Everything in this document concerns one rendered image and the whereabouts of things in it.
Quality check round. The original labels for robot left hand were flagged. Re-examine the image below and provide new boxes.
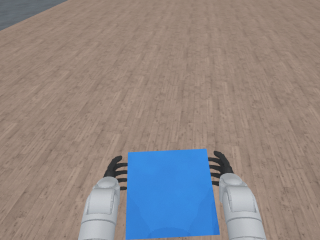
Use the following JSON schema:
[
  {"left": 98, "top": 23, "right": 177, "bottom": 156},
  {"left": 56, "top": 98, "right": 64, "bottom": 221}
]
[{"left": 103, "top": 155, "right": 128, "bottom": 191}]

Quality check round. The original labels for robot right hand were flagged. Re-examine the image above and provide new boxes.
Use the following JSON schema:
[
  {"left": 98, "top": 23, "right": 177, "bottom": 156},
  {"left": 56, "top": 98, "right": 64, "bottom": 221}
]
[{"left": 208, "top": 151, "right": 234, "bottom": 186}]

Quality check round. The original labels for right robot forearm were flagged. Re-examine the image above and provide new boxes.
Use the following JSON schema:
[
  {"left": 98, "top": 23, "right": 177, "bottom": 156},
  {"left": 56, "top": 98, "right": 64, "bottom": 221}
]
[{"left": 219, "top": 173, "right": 267, "bottom": 240}]

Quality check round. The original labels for left robot forearm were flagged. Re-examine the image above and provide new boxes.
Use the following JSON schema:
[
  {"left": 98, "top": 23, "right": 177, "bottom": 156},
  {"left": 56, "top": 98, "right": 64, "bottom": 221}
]
[{"left": 78, "top": 176, "right": 120, "bottom": 240}]

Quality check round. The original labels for carton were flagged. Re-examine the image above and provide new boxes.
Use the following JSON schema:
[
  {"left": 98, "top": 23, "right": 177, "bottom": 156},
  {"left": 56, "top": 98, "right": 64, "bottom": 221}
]
[{"left": 125, "top": 149, "right": 220, "bottom": 240}]

